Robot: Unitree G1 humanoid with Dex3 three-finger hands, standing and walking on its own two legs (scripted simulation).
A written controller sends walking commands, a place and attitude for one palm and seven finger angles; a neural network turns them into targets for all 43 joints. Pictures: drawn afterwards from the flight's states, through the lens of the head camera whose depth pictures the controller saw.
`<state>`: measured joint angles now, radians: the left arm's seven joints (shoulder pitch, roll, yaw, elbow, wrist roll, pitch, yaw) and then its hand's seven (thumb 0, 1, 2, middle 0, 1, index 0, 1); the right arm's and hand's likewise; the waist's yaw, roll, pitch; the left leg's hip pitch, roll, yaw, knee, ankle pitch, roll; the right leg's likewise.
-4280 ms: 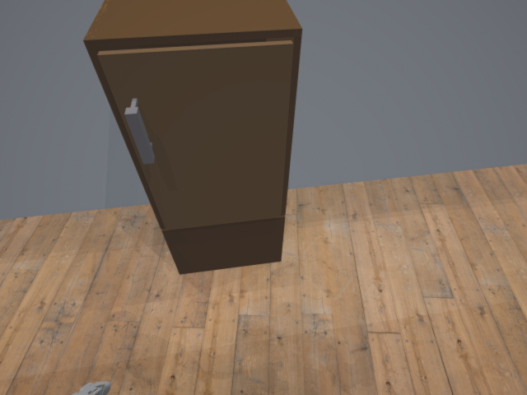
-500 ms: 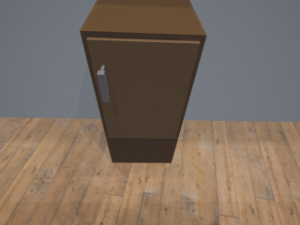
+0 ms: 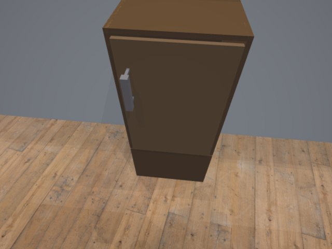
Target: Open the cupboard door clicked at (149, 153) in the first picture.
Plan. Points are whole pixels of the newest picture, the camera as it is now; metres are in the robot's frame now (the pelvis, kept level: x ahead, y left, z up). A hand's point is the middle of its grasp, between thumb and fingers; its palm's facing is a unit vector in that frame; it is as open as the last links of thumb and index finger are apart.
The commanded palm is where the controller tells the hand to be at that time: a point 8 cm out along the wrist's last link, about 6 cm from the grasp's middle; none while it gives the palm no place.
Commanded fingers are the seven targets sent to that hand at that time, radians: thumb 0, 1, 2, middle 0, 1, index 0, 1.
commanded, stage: come to a stop and stand still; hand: left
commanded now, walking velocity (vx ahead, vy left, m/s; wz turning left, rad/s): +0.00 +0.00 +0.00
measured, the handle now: (128, 90) +0.60 +0.19 +0.01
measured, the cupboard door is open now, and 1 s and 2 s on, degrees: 0 0 0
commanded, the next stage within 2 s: look again from close up in 1.10 s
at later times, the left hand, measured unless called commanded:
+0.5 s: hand out of the picture +0.02 +0.21 -0.17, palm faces +0.01 -0.98 -0.22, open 7.3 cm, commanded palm none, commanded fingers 0.00 0.90 0.90 -0.20 -0.30 -0.20 -0.30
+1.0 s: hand out of the picture -0.06 +0.16 -0.17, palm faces +0.03 -0.99 -0.15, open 7.4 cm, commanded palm none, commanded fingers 0.00 0.90 0.90 -0.20 -0.30 -0.20 -0.30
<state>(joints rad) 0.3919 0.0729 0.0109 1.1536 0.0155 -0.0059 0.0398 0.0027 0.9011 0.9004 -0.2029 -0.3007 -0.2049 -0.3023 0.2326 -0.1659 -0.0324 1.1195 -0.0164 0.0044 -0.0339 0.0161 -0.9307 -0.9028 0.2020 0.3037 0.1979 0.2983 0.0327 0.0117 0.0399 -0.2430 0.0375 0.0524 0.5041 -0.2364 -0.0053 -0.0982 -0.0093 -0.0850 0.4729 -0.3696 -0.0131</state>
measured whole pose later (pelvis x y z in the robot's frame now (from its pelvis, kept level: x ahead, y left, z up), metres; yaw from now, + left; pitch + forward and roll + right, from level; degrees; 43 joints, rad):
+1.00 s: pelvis -0.02 +0.01 +0.01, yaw -1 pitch -2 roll +0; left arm 0.34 0.11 -0.01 1.17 0.01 0.00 0.04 0.00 0.90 0.90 -0.20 -0.30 -0.20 -0.30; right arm 0.28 -0.13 0.00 1.17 -0.01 0.00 -0.03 0.01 -0.91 -0.90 0.20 0.30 0.20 0.30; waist 0.01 -0.01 0.04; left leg -0.18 0.01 0.09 0.38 -0.17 0.01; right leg -0.05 -0.03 -0.06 0.37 -0.28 0.01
